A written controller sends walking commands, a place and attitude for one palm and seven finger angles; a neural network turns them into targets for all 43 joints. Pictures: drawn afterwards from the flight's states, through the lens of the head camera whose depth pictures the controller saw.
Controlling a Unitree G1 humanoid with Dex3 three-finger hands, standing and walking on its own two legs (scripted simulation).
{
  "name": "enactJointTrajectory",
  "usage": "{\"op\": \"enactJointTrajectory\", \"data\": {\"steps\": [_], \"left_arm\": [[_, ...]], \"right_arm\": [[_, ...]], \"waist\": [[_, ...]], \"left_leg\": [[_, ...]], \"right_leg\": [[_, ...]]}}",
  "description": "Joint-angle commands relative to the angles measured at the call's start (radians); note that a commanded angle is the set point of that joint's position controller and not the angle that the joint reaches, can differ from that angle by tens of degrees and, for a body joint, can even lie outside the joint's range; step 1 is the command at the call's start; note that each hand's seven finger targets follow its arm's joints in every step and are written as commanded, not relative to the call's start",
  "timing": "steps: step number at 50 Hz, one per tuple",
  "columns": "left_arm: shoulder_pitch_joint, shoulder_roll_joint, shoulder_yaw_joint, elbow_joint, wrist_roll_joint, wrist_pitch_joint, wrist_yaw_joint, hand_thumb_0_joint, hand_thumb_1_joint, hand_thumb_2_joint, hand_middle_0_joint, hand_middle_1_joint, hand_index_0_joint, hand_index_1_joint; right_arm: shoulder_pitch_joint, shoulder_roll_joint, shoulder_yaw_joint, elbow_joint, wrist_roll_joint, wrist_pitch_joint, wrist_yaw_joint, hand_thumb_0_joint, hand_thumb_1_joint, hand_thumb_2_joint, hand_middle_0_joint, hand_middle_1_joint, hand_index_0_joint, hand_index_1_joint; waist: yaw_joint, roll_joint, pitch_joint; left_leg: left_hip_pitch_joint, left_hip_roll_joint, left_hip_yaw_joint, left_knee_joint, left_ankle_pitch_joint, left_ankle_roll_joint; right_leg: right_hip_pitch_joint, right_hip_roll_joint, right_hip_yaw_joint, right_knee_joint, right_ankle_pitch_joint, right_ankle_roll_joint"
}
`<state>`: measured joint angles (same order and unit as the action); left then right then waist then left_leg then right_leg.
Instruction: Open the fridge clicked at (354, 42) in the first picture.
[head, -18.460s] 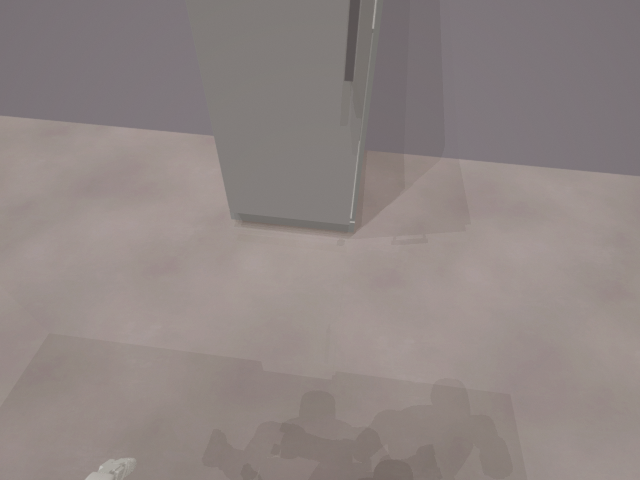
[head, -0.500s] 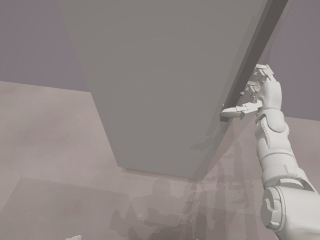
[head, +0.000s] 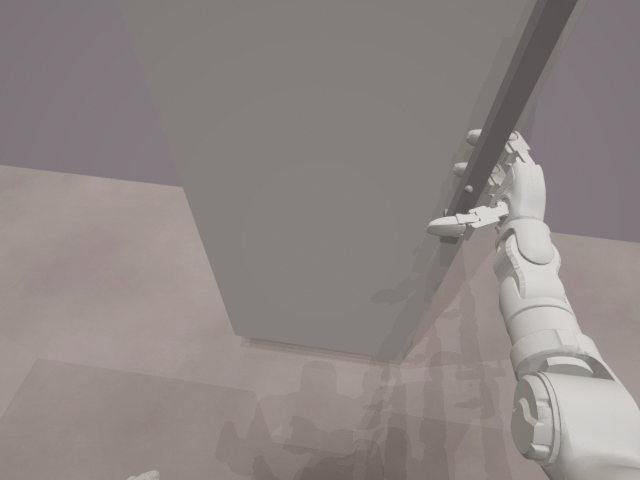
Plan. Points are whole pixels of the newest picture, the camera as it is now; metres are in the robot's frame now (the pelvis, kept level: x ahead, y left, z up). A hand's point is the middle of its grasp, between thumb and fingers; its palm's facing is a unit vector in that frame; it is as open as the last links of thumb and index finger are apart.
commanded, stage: slide the fingers in behind the handle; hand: right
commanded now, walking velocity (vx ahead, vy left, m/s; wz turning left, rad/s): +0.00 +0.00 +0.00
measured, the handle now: (492, 123) +0.52 -0.13 +0.19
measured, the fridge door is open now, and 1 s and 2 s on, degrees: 0 0 0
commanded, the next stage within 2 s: grip the handle and tug to test in 0.60 s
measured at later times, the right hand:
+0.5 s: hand (461, 186) +0.47 -0.11 +0.13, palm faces +0.00 +1.00 +0.00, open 14.0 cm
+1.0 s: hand (464, 190) +0.46 -0.11 +0.13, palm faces +0.00 +1.00 +0.00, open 11.8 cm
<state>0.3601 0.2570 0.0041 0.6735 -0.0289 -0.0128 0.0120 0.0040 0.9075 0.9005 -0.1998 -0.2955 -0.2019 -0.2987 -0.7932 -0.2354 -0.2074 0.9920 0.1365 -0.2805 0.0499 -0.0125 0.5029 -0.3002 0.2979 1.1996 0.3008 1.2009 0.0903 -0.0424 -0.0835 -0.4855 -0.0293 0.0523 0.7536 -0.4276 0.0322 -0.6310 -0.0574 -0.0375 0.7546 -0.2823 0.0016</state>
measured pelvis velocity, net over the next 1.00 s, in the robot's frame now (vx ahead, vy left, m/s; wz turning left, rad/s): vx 0.00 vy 0.00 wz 0.00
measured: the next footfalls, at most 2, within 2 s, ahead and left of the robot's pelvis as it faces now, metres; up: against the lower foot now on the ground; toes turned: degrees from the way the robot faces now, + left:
none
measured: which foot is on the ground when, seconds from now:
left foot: down 0.00-1.00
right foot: down 0.00-1.00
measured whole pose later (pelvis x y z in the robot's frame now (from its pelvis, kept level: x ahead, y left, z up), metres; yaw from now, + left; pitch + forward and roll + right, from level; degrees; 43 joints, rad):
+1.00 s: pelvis +0.00 +0.00 +0.00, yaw +0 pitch +9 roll +1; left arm 0.35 0.25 0.00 0.68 -0.03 -0.01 0.01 0.00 0.91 0.90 -0.20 -0.30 -0.20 -0.30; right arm -0.79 -0.22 -0.19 0.99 0.13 -0.28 0.03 -0.01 0.18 -0.44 0.33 1.25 0.34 1.25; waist 0.09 -0.04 -0.08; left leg -0.48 -0.03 0.05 0.75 -0.43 0.03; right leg -0.63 -0.05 -0.03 0.75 -0.29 0.00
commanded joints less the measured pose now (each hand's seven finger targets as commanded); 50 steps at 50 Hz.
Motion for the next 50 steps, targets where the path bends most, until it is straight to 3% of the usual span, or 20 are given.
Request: {"op": "enactJointTrajectory", "data": {"steps": [1,3,5,7,8,11,13,16,17,20,25,28,30,32,33,35,38,43,46,50], "left_arm": [[0.055,0.135,0.048,-0.088,-0.003,-0.027,0.002,0.0,0.9,0.9,-0.2,-0.3,-0.2,-0.3],[0.065,0.141,0.052,-0.087,0.001,-0.028,0.002,0.0,0.9,0.9,-0.2,-0.3,-0.2,-0.3],[0.061,0.132,0.049,-0.086,0.0,-0.031,0.0,0.0,0.9,0.9,-0.2,-0.3,-0.2,-0.3],[0.075,0.138,0.052,-0.078,0.006,-0.032,0.001,0.0,0.9,0.9,-0.2,-0.3,-0.2,-0.3],[0.071,0.139,0.052,-0.081,0.002,-0.032,0.0,0.0,0.9,0.9,-0.2,-0.3,-0.2,-0.3],[0.074,0.136,0.052,-0.08,0.005,-0.03,-0.001,0.0,0.9,0.9,-0.2,-0.3,-0.2,-0.3],[0.081,0.139,0.052,-0.082,0.004,-0.026,-0.001,0.0,0.9,0.9,-0.2,-0.3,-0.2,-0.3],[0.075,0.134,0.053,-0.085,0.005,-0.024,-0.002,0.0,0.9,0.9,-0.2,-0.3,-0.2,-0.3],[0.083,0.138,0.054,-0.085,0.005,-0.022,-0.001,0.0,0.9,0.9,-0.2,-0.3,-0.2,-0.3],[0.077,0.134,0.054,-0.085,0.002,-0.023,-0.002,0.0,0.9,0.9,-0.2,-0.3,-0.2,-0.3],[0.073,0.134,0.056,-0.084,0.001,-0.024,-0.005,0.0,0.9,0.9,-0.2,-0.3,-0.2,-0.3],[0.074,0.138,0.059,-0.084,0.002,-0.022,-0.003,0.0,0.9,0.9,-0.2,-0.3,-0.2,-0.3],[0.066,0.131,0.057,-0.09,0.002,-0.025,-0.007,0.0,0.9,0.9,-0.2,-0.3,-0.2,-0.3],[0.075,0.138,0.059,-0.086,0.008,-0.022,-0.005,0.0,0.9,0.9,-0.2,-0.3,-0.2,-0.3],[0.065,0.136,0.058,-0.094,0.003,-0.024,-0.007,0.0,0.9,0.9,-0.2,-0.3,-0.2,-0.3],[0.053,0.129,0.055,-0.097,0.0,-0.022,-0.008,0.0,0.9,0.9,-0.2,-0.3,-0.2,-0.3],[0.057,0.138,0.053,-0.093,0.0,-0.016,-0.002,0.0,0.9,0.9,-0.2,-0.3,-0.2,-0.3],[0.046,0.13,0.053,-0.095,-0.001,-0.023,0.0,0.0,0.9,0.9,-0.2,-0.3,-0.2,-0.3],[0.049,0.131,0.051,-0.081,0.0,-0.022,0.001,0.0,0.9,0.9,-0.2,-0.3,-0.2,-0.3],[0.055,0.136,0.052,-0.081,0.0,-0.026,0.002,0.0,0.9,0.9,-0.2,-0.3,-0.2,-0.3]], "right_arm": [[-0.493,-0.155,0.003,-0.184,0.001,-0.058,-0.001,0.0,0.5,-0.3,0.3,1.2,0.3,1.2],[-0.507,-0.2,-0.044,-0.204,0.002,-0.073,-0.013,0.0,0.5,-0.3,0.3,1.2,0.3,1.2],[-0.528,-0.143,0.004,-0.21,0.004,-0.078,-0.014,0.0,0.5,-0.3,0.3,1.2,0.3,1.2],[-0.516,-0.178,-0.03,-0.19,0.002,-0.084,-0.023,0.0,0.5,-0.3,0.3,1.2,0.3,1.2],[-0.516,-0.185,-0.032,-0.204,-0.003,-0.088,-0.023,0.0,0.5,-0.3,0.3,1.2,0.3,1.2],[-0.515,-0.189,-0.032,-0.202,-0.011,-0.086,-0.025,0.0,0.5,-0.3,0.3,1.2,0.3,1.2],[-0.498,-0.21,-0.052,-0.197,-0.014,-0.086,-0.026,0.0,0.5,-0.3,0.3,1.2,0.3,1.2],[-0.486,-0.173,-0.025,-0.204,-0.008,-0.076,-0.02,0.0,0.5,-0.3,0.3,1.2,0.3,1.2],[-0.476,-0.189,-0.043,-0.203,-0.005,-0.077,-0.023,0.0,0.5,-0.3,0.3,1.2,0.3,1.2],[-0.507,-0.161,-0.012,-0.232,-0.007,-0.077,-0.019,0.0,0.5,-0.3,0.3,1.2,0.3,1.2],[-0.478,-0.129,0.007,-0.233,-0.002,-0.073,-0.024,0.0,0.5,-0.3,0.3,1.2,0.3,1.2],[-0.482,-0.168,-0.026,-0.246,-0.009,-0.076,-0.033,0.0,0.5,-0.3,0.3,1.2,0.3,1.2],[-0.49,-0.123,0.012,-0.28,-0.007,-0.077,-0.033,0.0,0.5,-0.3,0.3,1.2,0.3,1.2],[-0.437,-0.164,-0.029,-0.256,-0.007,-0.074,-0.039,0.0,0.5,-0.3,0.3,1.2,0.3,1.2],[-0.436,-0.156,-0.024,-0.288,-0.006,-0.078,-0.037,0.0,0.5,-0.3,0.3,1.2,0.3,1.2],[-0.429,-0.116,0.016,-0.285,-0.006,-0.068,-0.03,0.0,0.5,-0.3,0.3,1.2,0.3,1.2],[-0.448,-0.167,-0.023,-0.249,-0.004,-0.056,-0.029,0.0,0.36,-0.36,0.315,1.22,0.315,1.22],[-0.472,-0.147,-0.005,-0.289,0.001,-0.074,-0.023,0.0,0.127,-0.46,0.34,1.253,0.34,1.253],[-0.484,-0.115,0.03,-0.223,0.002,-0.065,-0.013,0.0,-0.013,-0.52,0.355,1.273,0.355,1.273],[-0.508,-0.152,-0.005,-0.243,0.007,-0.076,-0.017,0.0,-0.2,-0.6,0.375,1.3,0.375,1.3]], "waist": [[0.028,0.061,-0.292],[0.013,0.06,-0.347],[0.03,0.035,-0.33],[0.025,0.07,-0.324],[0.021,0.06,-0.358],[0.017,0.034,-0.353],[0.014,0.058,-0.361],[0.019,0.039,-0.344],[0.015,0.069,-0.342],[0.024,0.027,-0.346],[0.026,0.047,-0.334],[0.015,0.047,-0.361],[0.019,0.009,-0.37],[0.006,0.067,-0.358],[0.004,0.051,-0.382],[0.015,0.035,-0.339],[0.015,0.089,-0.316],[0.013,0.022,-0.358],[0.035,0.052,-0.303],[0.02,0.041,-0.361]], "left_leg": [[-0.049,-0.018,-0.04,-0.14,0.356,-0.035],[-0.033,-0.018,-0.042,-0.132,0.362,-0.033],[-0.059,-0.02,-0.037,-0.134,0.354,-0.032],[-0.047,-0.021,-0.038,-0.134,0.35,-0.032],[-0.04,-0.019,-0.043,-0.129,0.368,-0.035],[-0.035,-0.02,-0.04,-0.123,0.385,-0.032],[-0.021,-0.02,-0.043,-0.123,0.398,-0.034],[-0.027,-0.022,-0.038,-0.128,0.397,-0.033],[-0.016,-0.024,-0.036,-0.128,0.394,-0.032],[-0.036,-0.023,-0.036,-0.128,0.4,-0.032],[-0.052,-0.026,-0.03,-0.131,0.394,-0.031],[-0.035,-0.024,-0.035,-0.124,0.41,-0.031],[-0.047,-0.025,-0.028,-0.12,0.409,-0.029],[-0.015,-0.027,-0.026,-0.118,0.425,-0.026],[-0.011,-0.025,-0.034,-0.118,0.454,-0.031],[-0.027,-0.025,-0.032,-0.124,0.45,-0.032],[-0.013,-0.021,-0.04,-0.135,0.423,-0.036],[-0.026,-0.021,-0.04,-0.131,0.426,-0.032],[-0.059,-0.023,-0.034,-0.139,0.381,-0.033],[-0.033,-0.02,-0.035,-0.129,0.393,-0.03]], "right_leg": [[0.31,0.053,0.036,-0.043,0.139,-0.045],[0.327,0.053,0.04,-0.042,0.156,-0.043],[0.344,0.051,0.04,-0.04,0.157,-0.041],[0.325,0.051,0.041,-0.037,0.154,-0.044],[0.332,0.05,0.037,-0.039,0.163,-0.044],[0.332,0.052,0.036,-0.036,0.176,-0.042],[0.323,0.051,0.036,-0.039,0.185,-0.044],[0.332,0.052,0.031,-0.039,0.182,-0.043],[0.325,0.052,0.034,-0.037,0.184,-0.045],[0.346,0.05,0.035,-0.04,0.192,-0.042],[0.361,0.048,0.038,-0.039,0.2,-0.041],[0.365,0.049,0.036,-0.038,0.215,-0.042],[0.389,0.049,0.038,-0.034,0.226,-0.039],[0.367,0.049,0.041,-0.035,0.24,-0.041],[0.378,0.05,0.034,-0.036,0.253,-0.042],[0.369,0.05,0.029,-0.035,0.238,-0.041],[0.326,0.053,0.031,-0.044,0.193,-0.045],[0.377,0.053,0.032,-0.037,0.215,-0.042],[0.356,0.05,0.04,-0.038,0.176,-0.041],[0.366,0.052,0.043,-0.039,0.195,-0.04]]}}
